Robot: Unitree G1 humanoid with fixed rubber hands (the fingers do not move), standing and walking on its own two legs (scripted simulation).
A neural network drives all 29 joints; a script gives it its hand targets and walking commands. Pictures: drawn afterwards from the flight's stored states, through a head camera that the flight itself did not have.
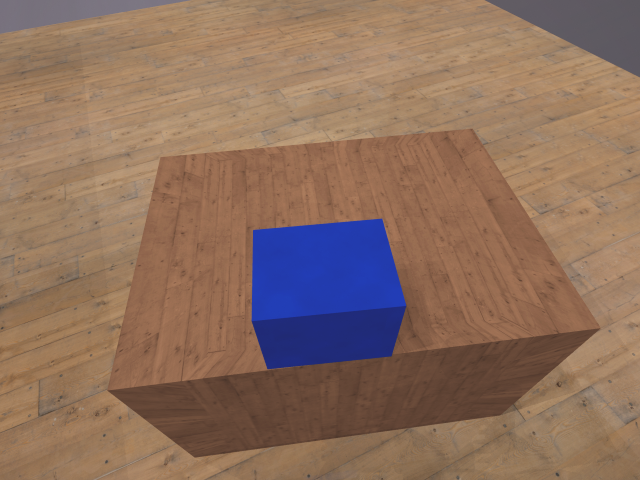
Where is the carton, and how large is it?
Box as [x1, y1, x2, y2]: [252, 219, 405, 368]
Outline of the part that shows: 381,219 253,230 252,323 267,368 391,355 405,308 405,303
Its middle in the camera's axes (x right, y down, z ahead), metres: +0.01 +0.10 +0.68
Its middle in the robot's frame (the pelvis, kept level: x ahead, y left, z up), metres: +0.43 +0.02 -0.11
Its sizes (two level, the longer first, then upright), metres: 0.225 0.175 0.180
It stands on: a pedestal, 0.56 m high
